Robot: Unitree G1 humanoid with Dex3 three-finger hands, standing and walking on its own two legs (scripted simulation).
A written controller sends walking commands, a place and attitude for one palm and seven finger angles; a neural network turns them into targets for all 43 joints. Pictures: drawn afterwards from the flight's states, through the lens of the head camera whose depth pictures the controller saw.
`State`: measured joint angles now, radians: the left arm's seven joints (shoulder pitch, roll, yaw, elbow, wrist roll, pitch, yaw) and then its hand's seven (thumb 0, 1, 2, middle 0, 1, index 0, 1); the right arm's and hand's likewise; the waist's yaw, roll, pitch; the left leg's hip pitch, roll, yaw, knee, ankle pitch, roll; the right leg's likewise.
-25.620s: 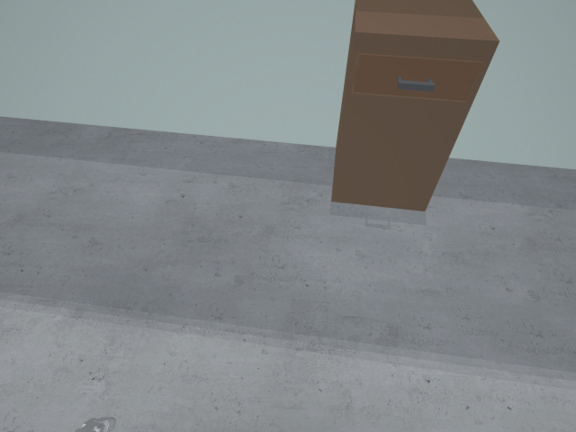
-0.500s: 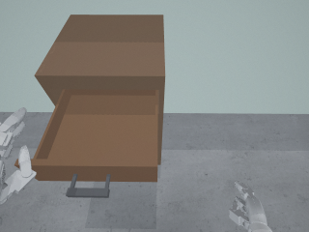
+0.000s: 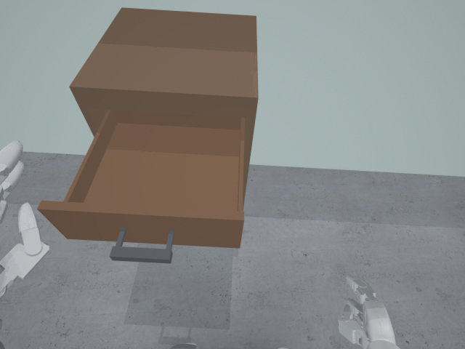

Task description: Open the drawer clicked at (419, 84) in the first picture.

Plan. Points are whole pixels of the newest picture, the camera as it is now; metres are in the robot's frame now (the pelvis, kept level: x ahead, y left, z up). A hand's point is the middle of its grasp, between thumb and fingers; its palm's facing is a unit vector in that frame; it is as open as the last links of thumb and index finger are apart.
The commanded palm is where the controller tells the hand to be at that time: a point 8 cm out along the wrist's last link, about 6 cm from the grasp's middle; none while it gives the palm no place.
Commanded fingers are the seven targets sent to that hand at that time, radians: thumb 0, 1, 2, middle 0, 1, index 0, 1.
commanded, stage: step back with the hand held close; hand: left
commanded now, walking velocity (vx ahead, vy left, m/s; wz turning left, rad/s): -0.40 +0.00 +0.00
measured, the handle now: (144, 244) +0.32 +0.21 -0.10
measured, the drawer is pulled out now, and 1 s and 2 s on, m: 0.30 0.30 0.30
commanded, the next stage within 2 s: stop stepping back and stand still in 0.58 s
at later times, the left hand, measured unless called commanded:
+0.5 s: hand (23, 314) +0.13 +0.23 +0.16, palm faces +0.30 -0.81 -0.50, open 7.4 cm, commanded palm +0.05 +0.27 +0.19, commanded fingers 0.00 0.90 0.90 -0.20 -0.30 -0.20 -0.30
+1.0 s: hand out of the picture +0.01 +0.17 +0.16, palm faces +0.27 -0.82 -0.50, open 7.4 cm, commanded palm -0.06 +0.23 +0.19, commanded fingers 0.00 0.90 0.90 -0.20 -0.30 -0.20 -0.30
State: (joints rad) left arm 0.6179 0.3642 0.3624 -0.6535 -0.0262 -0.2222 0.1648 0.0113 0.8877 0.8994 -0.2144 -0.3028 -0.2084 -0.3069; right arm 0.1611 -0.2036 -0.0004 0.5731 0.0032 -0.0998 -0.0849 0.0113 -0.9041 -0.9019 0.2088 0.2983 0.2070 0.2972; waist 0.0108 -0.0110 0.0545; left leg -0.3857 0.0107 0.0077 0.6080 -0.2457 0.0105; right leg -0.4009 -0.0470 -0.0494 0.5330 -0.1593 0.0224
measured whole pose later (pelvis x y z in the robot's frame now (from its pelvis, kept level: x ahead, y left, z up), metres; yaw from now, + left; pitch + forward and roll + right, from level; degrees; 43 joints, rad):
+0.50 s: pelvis -0.07 -0.01 +0.00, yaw +1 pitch +3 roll +0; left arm 0.63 0.44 0.41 -0.65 -0.04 -0.22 0.14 0.01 0.89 0.90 -0.22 -0.30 -0.21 -0.31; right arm 0.10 -0.16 -0.03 0.60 -0.01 -0.11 -0.08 0.01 -0.91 -0.90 0.21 0.30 0.20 0.30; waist -0.01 -0.07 0.07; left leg -0.36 -0.01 0.00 0.54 -0.23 0.01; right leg -0.49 -0.01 0.00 0.81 -0.40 0.01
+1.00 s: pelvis -0.19 -0.06 +0.01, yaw +1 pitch +2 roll +0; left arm 0.70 0.40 0.36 -0.64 -0.03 -0.21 0.15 0.01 0.89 0.90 -0.22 -0.30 -0.21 -0.31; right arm 0.24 -0.26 -0.04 0.61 0.01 -0.12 -0.08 0.01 -0.91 -0.90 0.21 0.30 0.20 0.30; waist -0.05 -0.03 0.04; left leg -0.19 0.00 0.03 0.44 -0.28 0.02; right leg -0.31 -0.04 -0.09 0.52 -0.24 -0.01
